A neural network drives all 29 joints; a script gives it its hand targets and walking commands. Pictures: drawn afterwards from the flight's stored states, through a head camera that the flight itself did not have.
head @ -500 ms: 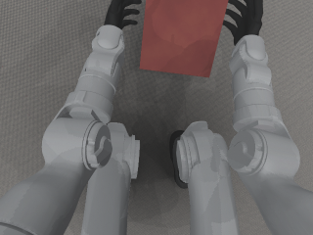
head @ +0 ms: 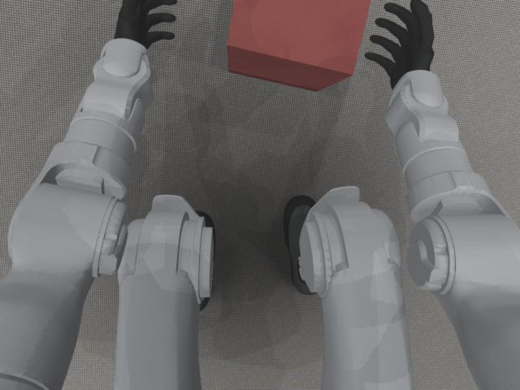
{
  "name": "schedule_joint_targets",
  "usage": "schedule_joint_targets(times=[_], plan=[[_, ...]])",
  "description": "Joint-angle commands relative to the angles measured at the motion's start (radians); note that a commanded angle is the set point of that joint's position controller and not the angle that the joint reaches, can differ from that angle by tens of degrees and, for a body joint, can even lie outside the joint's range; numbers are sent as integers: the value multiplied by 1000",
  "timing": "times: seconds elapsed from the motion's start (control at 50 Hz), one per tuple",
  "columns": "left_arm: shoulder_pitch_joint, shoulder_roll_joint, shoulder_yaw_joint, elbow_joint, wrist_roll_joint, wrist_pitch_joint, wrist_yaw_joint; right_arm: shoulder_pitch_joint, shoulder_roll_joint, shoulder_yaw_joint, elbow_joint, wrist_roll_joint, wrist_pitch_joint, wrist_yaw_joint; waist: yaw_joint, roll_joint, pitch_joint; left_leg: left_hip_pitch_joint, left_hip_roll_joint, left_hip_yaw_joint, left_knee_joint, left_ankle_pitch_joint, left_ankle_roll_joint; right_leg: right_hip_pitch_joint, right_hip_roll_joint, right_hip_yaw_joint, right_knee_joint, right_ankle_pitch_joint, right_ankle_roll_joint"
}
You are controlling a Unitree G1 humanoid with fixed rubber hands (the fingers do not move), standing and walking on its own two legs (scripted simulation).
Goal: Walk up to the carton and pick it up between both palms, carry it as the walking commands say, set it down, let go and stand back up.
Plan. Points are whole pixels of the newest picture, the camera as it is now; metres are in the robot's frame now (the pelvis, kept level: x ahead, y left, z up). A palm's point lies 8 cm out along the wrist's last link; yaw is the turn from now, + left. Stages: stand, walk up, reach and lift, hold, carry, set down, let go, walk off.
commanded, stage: set down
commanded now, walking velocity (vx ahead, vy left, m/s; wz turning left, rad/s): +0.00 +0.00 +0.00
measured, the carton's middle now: (294, 6) +0.58 -0.08 -0.27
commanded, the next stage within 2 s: let go in 1.48 s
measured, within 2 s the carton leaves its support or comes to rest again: neither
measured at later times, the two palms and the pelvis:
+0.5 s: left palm (132, 9) +0.52 +0.11 -0.10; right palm (443, 55) +0.48 -0.21 -0.10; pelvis -0.01 -0.01 +0.05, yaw +1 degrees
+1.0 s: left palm out of the picture +0.53 +0.14 +0.06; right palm out of the picture +0.48 -0.22 +0.07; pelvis +0.01 -0.01 +0.16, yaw +1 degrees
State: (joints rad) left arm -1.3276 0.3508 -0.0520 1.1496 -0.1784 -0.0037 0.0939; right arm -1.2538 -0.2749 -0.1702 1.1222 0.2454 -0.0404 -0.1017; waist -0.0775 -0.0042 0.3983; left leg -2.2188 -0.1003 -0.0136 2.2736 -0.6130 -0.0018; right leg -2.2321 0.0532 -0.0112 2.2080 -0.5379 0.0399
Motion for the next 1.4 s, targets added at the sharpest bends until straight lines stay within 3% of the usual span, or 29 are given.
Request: schedule_joint_targets(times=[0.0,0.2,0.24,0.26,0.3,0.36,0.46,0.5,0.52,0.56,0.58,0.74,0.78,0.8,0.82,0.84,0.86,0.88,0.92,0.94,0.96,1.06,1.1,1.12,1.18,1.2,1.3,1.32,1.38], plan=[[-318,-40,-21,-54,-50,-6,-8,-192,-49,-16,-51,11,-26,-7,-87,133,-1027,414,48,-60,-224,166,-5,386,-32,-13,-169,212,-25],[-213,66,86,-202,45,35,57,-182,-54,19,-300,60,15,-36,31,83,-1543,714,42,-16,-248,332,13,638,-18,-54,-165,329,15],[-207,38,42,-311,-4,59,50,-163,-82,12,-440,60,43,-55,-35,65,-1716,775,34,8,-265,342,13,799,-9,-73,-199,387,17],[-174,52,72,-294,-4,66,48,-137,-19,67,-455,72,64,-65,29,39,-1730,700,31,43,-260,308,17,896,-3,-51,-218,383,19],[-183,28,29,-365,-71,112,39,-133,-72,41,-516,46,105,-93,-57,5,-1833,751,29,53,-292,268,18,1004,-4,-79,-254,369,11],[-284,51,21,-632,-83,145,36,-124,-73,5,-695,26,159,-108,-73,81,-1926,819,14,63,-325,334,5,1032,15,-80,-273,452,6],[-253,201,192,-527,42,204,47,-117,-104,-45,-612,-76,228,-120,-33,2,-1692,754,14,62,-408,178,13,969,13,-49,-383,269,13],[-238,167,179,-559,25,213,39,-171,-86,-37,-741,-53,231,-126,-12,-16,-1779,734,5,64,-435,200,23,1052,21,-46,-405,314,16],[-311,158,143,-618,6,218,46,-179,-107,-59,-750,-62,232,-138,-65,4,-1899,814,3,65,-438,209,7,1091,26,-71,-405,335,21],[-266,177,173,-482,43,237,42,-168,-37,-1,-655,-18,270,-139,44,45,-1763,807,15,77,-487,164,17,1045,29,-43,-445,254,20],[-225,144,172,-311,60,246,30,-104,-22,-15,-504,-53,282,-129,14,43,-1607,743,17,63,-520,79,20,973,18,-47,-484,163,19],[-141,67,176,-367,61,180,-20,-85,14,-44,-637,-92,218,-94,9,0,-1689,786,11,37,-634,251,21,1023,27,-55,-569,347,17],[-156,28,148,-340,46,171,-31,-8,-38,-113,-491,-172,209,-90,-90,3,-1593,686,5,44,-662,157,-1,975,31,-69,-592,292,13],[-131,68,191,-377,75,166,-25,-32,-12,-103,-577,-162,211,-88,-35,16,-1621,752,5,48,-687,183,6,977,23,-55,-614,287,11],[-149,78,173,-456,83,169,-26,-15,-26,-133,-654,-176,209,-96,-69,51,-1716,832,5,41,-699,218,1,1031,40,-65,-631,333,13],[-134,93,201,-472,101,170,-19,13,-35,-132,-672,-186,207,-93,-55,12,-1693,798,-5,43,-707,248,2,1025,41,-66,-634,361,24],[-106,72,188,-408,112,174,-22,59,35,-88,-570,-150,220,-77,-32,82,-1534,772,4,50,-746,203,3,946,40,-56,-674,296,19],[-120,81,197,-486,125,180,-20,92,-17,-156,-555,-194,221,-77,-76,116,-1630,856,-4,33,-776,206,-10,985,35,-57,-697,295,4],[-51,42,152,-429,141,198,-30,165,34,-117,-508,-176,236,-61,-73,142,-1586,931,9,20,-823,211,-8,958,34,-67,-740,271,9],[-50,46,185,-513,152,195,-33,125,44,-107,-599,-160,231,-47,-23,126,-1584,943,8,19,-842,222,-1,962,34,-65,-748,273,10],[-65,12,152,-508,133,199,-48,124,49,-100,-593,-150,227,-39,-56,174,-1581,941,10,22,-845,248,-13,957,28,-67,-768,303,12],[53,41,245,-474,185,209,-51,153,41,-107,-718,-160,226,-13,12,101,-1640,1078,-2,27,-923,365,-2,1114,37,-51,-877,393,21],[57,-11,212,-494,177,207,-75,223,63,-117,-629,-178,232,-9,-18,128,-1548,1016,-3,29,-974,334,-14,1165,36,-32,-929,421,16],[46,-17,206,-439,159,210,-84,197,51,-132,-637,-198,227,-1,-57,63,-1492,975,-4,15,-990,308,-5,1124,39,-53,-943,398,23],[111,-8,272,-490,190,175,-88,239,110,-121,-662,-199,207,5,21,22,-1496,1009,-8,30,-1062,419,-7,1234,39,-32,-1000,510,31],[137,-2,275,-441,194,170,-84,291,72,-162,-648,-242,198,1,-41,21,-1541,1046,-7,17,-1066,457,-13,1263,37,-42,-1010,554,34],[161,-52,244,-556,244,131,-95,380,154,-151,-602,-240,170,25,-2,122,-1472,1210,-5,-9,-1177,632,-20,1275,38,-21,-1106,685,22],[208,-71,254,-503,228,128,-100,394,146,-151,-599,-266,162,24,-34,36,-1498,1163,-4,-4,-1180,613,-17,1382,35,-10,-1146,706,27],[207,-106,252,-432,239,124,-102,335,129,-162,-619,-274,133,30,-37,61,-1390,1217,9,-12,-1227,582,-22,1308,26,-25,-1206,629,28]])
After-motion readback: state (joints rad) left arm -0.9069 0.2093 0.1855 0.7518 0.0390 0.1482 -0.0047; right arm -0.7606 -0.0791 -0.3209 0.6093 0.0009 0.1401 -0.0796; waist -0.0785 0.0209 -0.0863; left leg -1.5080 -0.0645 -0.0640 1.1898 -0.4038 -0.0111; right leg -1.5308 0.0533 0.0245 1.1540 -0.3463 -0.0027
